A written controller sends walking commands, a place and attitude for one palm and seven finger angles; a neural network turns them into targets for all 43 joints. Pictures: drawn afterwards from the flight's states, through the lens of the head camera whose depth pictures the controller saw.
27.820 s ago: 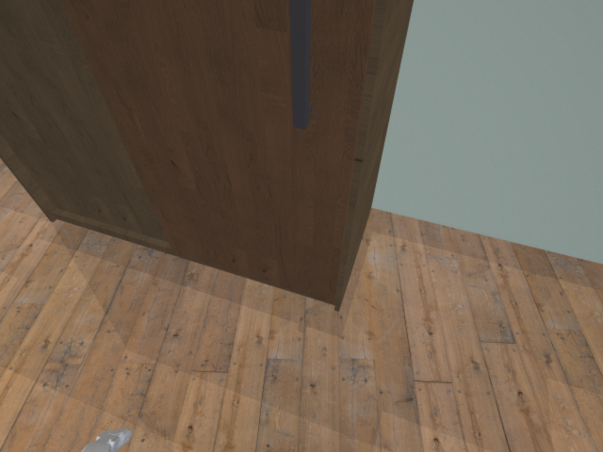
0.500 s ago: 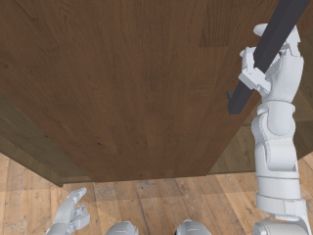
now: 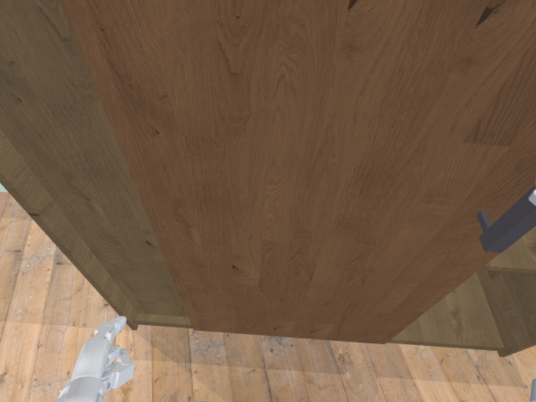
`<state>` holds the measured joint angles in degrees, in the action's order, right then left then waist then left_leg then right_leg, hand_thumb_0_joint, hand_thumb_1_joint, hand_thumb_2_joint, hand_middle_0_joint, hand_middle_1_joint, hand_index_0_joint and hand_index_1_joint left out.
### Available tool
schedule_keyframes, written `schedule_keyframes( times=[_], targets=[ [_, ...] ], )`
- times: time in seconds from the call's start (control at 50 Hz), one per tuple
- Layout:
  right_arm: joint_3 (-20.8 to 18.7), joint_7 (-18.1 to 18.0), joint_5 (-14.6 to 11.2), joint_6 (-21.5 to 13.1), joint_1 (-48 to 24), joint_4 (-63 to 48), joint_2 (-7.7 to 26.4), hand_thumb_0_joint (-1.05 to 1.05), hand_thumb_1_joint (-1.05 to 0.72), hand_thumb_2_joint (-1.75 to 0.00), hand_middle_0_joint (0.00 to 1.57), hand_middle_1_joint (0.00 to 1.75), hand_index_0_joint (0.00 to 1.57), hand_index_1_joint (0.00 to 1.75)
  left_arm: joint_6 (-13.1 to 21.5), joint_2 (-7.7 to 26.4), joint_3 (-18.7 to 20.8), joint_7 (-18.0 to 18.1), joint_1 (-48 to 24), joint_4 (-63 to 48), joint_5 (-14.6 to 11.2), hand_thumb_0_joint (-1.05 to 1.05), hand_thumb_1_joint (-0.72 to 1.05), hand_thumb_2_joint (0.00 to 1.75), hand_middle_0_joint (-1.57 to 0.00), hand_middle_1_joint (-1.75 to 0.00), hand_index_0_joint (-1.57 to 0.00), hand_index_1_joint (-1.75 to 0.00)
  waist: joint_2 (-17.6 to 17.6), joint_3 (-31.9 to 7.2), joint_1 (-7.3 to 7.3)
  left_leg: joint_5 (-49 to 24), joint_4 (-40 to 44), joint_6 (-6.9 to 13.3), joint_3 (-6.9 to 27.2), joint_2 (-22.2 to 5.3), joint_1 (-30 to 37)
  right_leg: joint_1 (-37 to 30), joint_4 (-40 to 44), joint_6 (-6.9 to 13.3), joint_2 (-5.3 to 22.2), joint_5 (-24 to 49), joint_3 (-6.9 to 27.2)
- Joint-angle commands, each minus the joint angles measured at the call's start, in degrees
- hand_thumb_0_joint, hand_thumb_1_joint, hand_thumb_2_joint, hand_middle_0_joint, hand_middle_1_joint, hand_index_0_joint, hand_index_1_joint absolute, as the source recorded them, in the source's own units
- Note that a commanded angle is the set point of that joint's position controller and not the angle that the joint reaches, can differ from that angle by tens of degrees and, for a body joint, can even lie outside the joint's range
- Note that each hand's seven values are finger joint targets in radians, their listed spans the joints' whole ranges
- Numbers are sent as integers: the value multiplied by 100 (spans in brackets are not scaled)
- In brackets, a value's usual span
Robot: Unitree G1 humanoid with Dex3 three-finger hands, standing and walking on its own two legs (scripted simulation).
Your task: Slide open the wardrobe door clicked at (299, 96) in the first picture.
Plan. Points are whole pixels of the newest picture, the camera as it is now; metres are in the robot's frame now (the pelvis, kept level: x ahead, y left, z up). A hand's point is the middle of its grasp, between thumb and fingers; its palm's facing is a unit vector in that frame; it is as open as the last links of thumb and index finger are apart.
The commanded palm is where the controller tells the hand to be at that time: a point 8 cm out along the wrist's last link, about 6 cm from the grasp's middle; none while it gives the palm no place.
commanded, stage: stop walking and hold the door there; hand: right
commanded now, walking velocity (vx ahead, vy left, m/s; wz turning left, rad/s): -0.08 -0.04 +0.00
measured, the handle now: out of the picture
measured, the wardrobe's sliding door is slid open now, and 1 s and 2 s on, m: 0.44 0.43 0.43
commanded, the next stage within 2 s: none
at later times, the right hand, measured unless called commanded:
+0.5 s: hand out of the picture +0.35 -0.30 +0.19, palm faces +0.52 +0.82 -0.24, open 6.1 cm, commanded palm +0.31 -0.34 +0.18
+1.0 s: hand out of the picture +0.35 -0.31 +0.19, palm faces +0.44 +0.88 -0.21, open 6.0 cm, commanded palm +0.31 -0.34 +0.18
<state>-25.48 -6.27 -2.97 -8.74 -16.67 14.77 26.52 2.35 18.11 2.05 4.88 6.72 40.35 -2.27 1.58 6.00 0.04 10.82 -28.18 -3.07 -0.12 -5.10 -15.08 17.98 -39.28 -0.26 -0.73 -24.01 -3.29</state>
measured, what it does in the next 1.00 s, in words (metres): steps on the spot: right foot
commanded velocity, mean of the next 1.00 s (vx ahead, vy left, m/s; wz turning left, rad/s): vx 0.04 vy -0.13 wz -0.03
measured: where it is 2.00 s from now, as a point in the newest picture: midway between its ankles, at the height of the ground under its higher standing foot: outside the picture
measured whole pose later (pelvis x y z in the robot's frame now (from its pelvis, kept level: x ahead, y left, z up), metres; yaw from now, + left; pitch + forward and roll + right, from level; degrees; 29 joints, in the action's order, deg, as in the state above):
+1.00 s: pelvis -0.03 -0.04 -0.01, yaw +3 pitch -1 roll +1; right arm -20.5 -6.3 -3.2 -12.4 -22.1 20.4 27.4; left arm 1.6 17.1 2.2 4.7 9.8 38.8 -2.7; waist 0.5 3.4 -0.4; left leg 22.2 -38.4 -1.7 -2.2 -6.0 -17.4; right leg 19.0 -30.9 5.8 -1.6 -11.1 -7.5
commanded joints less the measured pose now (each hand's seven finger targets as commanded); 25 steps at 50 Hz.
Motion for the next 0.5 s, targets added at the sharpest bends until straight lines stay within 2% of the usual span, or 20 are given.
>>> schedule_keyframes(
  times=[0.0,0.02,0.04,0.06,0.08,0.1,0.12,0.16,0.18,0.22,0.26,0.28,0.3,0.32,0.34,0.36,0.4,0.42,0.46,0.48],
  targets=[
    [-409,-227,143,-350,-1539,-1310,1729,0,-90,-90,45,140,45,140,297,393,219,81,-222,-899,-24,0,90,90,-20,-30,-20,-30,-619,-2092,3,-2441,143,627,671,-869,1083,-1076,1772,21,371,1880,-42],
    [-323,-215,140,-348,-1583,-1385,1704,0,-90,-90,45,140,45,140,305,481,271,78,-141,-925,-52,0,90,90,-20,-30,-20,-30,-363,-2033,-45,-2015,24,515,571,-615,850,-1199,1872,121,764,2431,169],
    [-123,-178,144,-317,-1565,-1422,1527,0,-90,-90,45,140,45,140,301,584,299,56,-76,-983,-95,0,90,90,-20,-30,-20,-30,90,-1990,-79,-1270,-64,393,423,-282,563,-1249,1809,256,1187,3035,510],
    [86,-142,140,-312,-1232,-1282,1304,0,-90,-90,45,140,45,140,303,499,214,31,-100,-1030,-132,0,90,90,-20,-30,-20,-30,1130,-1837,-53,176,-496,270,66,-34,101,-1288,2066,432,1524,2789,780],
    [-138,-207,215,-329,-1328,-1245,1638,0,-90,-90,45,140,45,140,310,492,168,47,-88,-1044,-67,0,90,90,-20,-30,-20,-30,1694,-1684,-18,1348,-1192,229,-149,152,-65,-836,2505,596,1759,2275,1185],
    [-231,-255,240,-356,-1435,-1221,1781,0,-90,-90,45,140,45,140,347,453,145,70,-62,-1038,-17,0,90,90,-20,-30,-20,-30,1636,-1471,-25,1613,-1662,273,-56,182,-26,-354,2659,768,1830,1838,1360],
    [-299,-279,213,-361,-1469,-1153,1881,0,-90,-90,45,140,45,140,374,482,145,93,12,-995,-28,0,90,90,-20,-30,-20,-30,1348,-1392,-27,1478,-1552,289,-44,129,-64,-375,2452,824,1790,1906,1185],
    [-297,-276,170,-313,-1525,-1148,1948,0,-90,-90,45,140,45,140,429,578,159,112,140,-953,-84,0,90,90,-20,-30,-20,-30,973,-1501,-27,1165,-785,243,-248,128,-19,-769,2081,667,1580,2104,798],
    [-97,-249,158,-282,-1635,-1144,1763,0,-90,-90,45,140,45,140,460,570,97,110,123,-951,-62,0,90,90,-20,-30,-20,-30,951,-1542,0,998,-279,234,-292,157,178,-723,1945,590,1508,1946,780],
    [-235,-246,169,-215,-1711,-817,1923,0,-90,-90,45,140,45,140,483,617,65,110,180,-906,-53,0,90,90,-20,-30,-20,-30,961,-1596,0,446,430,267,-285,152,647,-456,1833,395,1372,1137,702],
    [-454,-259,190,-171,-1650,-391,2255,0,-90,-90,45,140,45,140,466,597,28,132,199,-834,-20,0,90,90,-20,-30,-20,-30,757,-1487,60,122,751,375,40,-120,791,-165,1705,243,1133,361,541],
    [-595,-272,212,-173,-1838,-370,2396,0,-90,-90,45,140,45,140,459,594,64,130,287,-818,-32,0,90,90,-20,-30,-20,-30,299,-1535,75,363,710,426,228,-177,671,-49,1656,160,926,-75,397],
    [-505,-261,167,-173,-1977,-333,2292,0,-90,-90,45,140,45,140,441,591,109,134,323,-835,-51,0,90,90,-20,-30,-20,-30,-288,-1491,74,710,921,497,563,-293,321,-214,1395,132,795,-97,334],
    [-495,-256,145,-171,-2060,-176,2293,0,-90,-90,45,140,45,140,428,581,105,142,297,-798,-43,0,90,90,-20,-30,-20,-30,-464,-1455,91,999,1123,562,804,-430,-64,-472,1225,141,758,-25,321],
    [-481,-253,153,-178,-2160,-66,2314,0,-90,-90,45,140,45,140,422,571,81,155,288,-743,-18,0,90,90,-20,-30,-20,-30,-364,-1426,108,921,1146,563,813,-452,-180,-581,1220,166,772,203,362],
    [-630,-267,157,-176,-2110,85,2540,0,-90,-90,45,140,45,140,403,635,89,187,319,-662,-12,0,90,90,-20,-30,-20,-30,-94,-1455,105,649,1025,519,652,-387,-87,-647,1363,191,856,465,397],
    [-648,-248,179,-211,-2109,193,2513,0,-90,-90,45,140,45,140,400,581,56,183,270,-700,-32,0,90,90,-20,-30,-20,-30,-21,-1590,51,358,792,391,399,-163,190,-576,1602,235,1007,707,538],
    [-697,-232,183,-215,-2040,377,2552,0,-90,-90,45,140,45,140,385,590,66,182,311,-702,-57,0,90,90,-20,-30,-20,-30,-64,-1568,41,604,809,378,399,-127,156,-557,1671,230,1037,470,578],
    [-510,-195,169,-210,-1974,456,2416,0,-90,-90,45,140,45,140,384,583,62,211,297,-671,-71,0,90,90,-20,-30,-20,-30,277,-1364,46,723,819,327,306,-60,32,-545,1873,271,1088,184,574],
    [-625,-219,193,-219,-2005,505,2532,0,-90,-90,45,140,45,140,376,603,49,203,330,-667,-63,0,90,90,-20,-30,-20,-30,215,-1283,34,783,801,318,263,-2,75,-376,1948,276,1090,67,626]
  ],
)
